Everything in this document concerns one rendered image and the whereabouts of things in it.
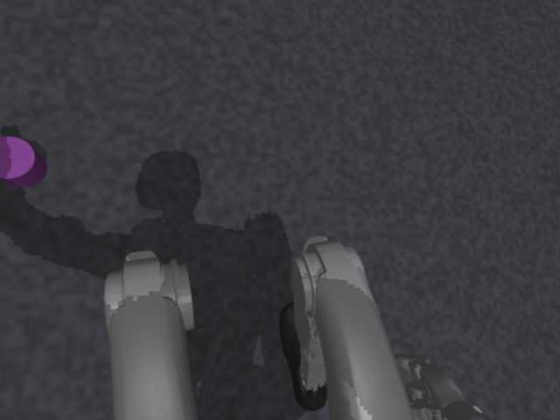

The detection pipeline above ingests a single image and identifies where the right robot hand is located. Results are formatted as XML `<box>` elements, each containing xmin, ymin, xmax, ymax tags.
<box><xmin>395</xmin><ymin>353</ymin><xmax>466</xmax><ymax>420</ymax></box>

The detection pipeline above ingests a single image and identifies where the right robot foot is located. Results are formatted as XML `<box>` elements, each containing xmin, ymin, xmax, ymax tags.
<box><xmin>279</xmin><ymin>303</ymin><xmax>327</xmax><ymax>411</ymax></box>

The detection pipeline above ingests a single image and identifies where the tin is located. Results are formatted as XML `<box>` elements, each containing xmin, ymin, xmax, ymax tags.
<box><xmin>0</xmin><ymin>136</ymin><xmax>47</xmax><ymax>188</ymax></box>

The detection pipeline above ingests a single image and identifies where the right robot arm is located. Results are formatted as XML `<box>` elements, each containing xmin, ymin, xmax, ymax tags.
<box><xmin>441</xmin><ymin>400</ymin><xmax>493</xmax><ymax>420</ymax></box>

